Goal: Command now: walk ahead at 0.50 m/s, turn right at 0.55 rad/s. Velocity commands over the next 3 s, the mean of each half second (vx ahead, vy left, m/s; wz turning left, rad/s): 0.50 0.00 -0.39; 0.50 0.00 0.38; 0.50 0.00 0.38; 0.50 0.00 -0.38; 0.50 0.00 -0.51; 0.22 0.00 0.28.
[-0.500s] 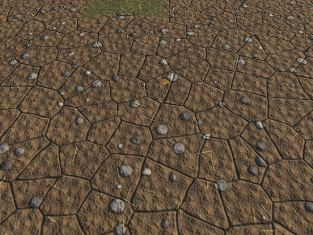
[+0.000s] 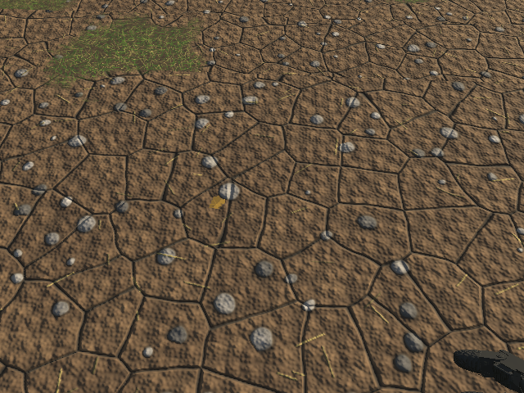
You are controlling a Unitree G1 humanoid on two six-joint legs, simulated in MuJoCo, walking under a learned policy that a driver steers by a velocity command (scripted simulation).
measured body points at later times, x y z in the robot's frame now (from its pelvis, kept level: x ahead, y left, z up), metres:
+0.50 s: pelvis +0.26 -0.07 -0.01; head +0.30 -0.09 +0.44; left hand +0.52 +0.11 -0.08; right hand +0.20 -0.35 -0.14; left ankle +0.11 +0.11 -0.66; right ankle +0.32 -0.18 -0.73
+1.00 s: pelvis +0.53 -0.07 -0.02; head +0.57 -0.06 +0.43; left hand +0.55 +0.22 -0.15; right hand +0.74 -0.32 -0.10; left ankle +0.64 +0.01 -0.73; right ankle +0.33 -0.19 -0.70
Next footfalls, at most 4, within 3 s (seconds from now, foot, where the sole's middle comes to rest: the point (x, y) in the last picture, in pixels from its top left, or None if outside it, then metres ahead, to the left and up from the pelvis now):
0.42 right None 0.36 -0.20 -0.77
0.98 left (284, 320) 0.68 0.02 -0.77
1.46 right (334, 226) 1.00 -0.12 -0.77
1.96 left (255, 173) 1.20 0.14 -0.77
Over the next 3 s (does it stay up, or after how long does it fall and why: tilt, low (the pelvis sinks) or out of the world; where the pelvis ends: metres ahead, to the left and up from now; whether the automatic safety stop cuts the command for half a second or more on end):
stays up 1.57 -0.05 0.00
